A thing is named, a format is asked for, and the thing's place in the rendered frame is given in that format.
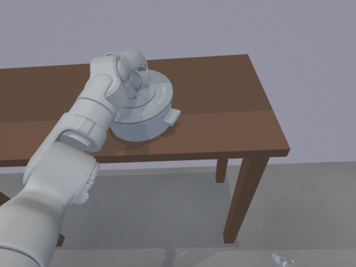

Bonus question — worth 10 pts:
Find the left robot upper arm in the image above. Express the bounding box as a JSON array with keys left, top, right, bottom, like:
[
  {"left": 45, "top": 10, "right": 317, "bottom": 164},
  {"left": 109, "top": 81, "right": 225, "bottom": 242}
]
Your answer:
[{"left": 0, "top": 139, "right": 100, "bottom": 267}]

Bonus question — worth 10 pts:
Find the lid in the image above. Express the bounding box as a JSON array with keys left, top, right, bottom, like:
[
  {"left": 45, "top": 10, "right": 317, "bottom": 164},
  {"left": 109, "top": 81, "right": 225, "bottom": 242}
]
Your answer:
[{"left": 113, "top": 70, "right": 173, "bottom": 125}]

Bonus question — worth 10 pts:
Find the table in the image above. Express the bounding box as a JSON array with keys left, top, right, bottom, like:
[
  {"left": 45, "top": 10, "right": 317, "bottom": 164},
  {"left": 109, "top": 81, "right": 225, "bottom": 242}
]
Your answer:
[{"left": 0, "top": 54, "right": 290, "bottom": 247}]

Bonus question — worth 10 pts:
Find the knob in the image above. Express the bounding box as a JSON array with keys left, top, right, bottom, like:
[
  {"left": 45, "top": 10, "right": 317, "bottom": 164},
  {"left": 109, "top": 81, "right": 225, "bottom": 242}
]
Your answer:
[{"left": 130, "top": 71, "right": 142, "bottom": 92}]

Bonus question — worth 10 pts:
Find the left robot forearm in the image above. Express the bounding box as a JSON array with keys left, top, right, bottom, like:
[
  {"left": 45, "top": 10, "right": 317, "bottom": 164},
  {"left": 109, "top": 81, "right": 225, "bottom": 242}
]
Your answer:
[{"left": 23, "top": 52, "right": 131, "bottom": 186}]

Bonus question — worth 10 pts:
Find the pot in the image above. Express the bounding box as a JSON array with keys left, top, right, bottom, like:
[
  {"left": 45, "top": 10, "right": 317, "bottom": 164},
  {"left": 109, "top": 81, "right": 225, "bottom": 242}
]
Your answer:
[{"left": 110, "top": 103, "right": 181, "bottom": 142}]

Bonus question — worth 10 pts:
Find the left robot hand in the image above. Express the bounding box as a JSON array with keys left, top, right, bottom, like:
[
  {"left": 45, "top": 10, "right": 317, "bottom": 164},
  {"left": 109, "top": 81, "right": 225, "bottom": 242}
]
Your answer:
[{"left": 113, "top": 48, "right": 150, "bottom": 99}]

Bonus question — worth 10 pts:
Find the right robot hand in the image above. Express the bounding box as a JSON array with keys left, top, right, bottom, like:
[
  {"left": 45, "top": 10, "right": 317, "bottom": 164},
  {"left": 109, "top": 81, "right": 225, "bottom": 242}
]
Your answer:
[{"left": 271, "top": 252, "right": 300, "bottom": 267}]

